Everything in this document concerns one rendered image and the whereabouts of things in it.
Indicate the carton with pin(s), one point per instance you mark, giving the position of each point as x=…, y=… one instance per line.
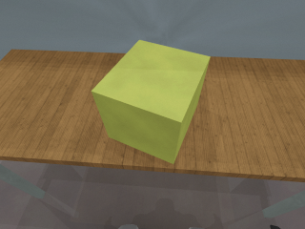
x=147, y=100

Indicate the table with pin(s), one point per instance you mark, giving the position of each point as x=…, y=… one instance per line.
x=249, y=121

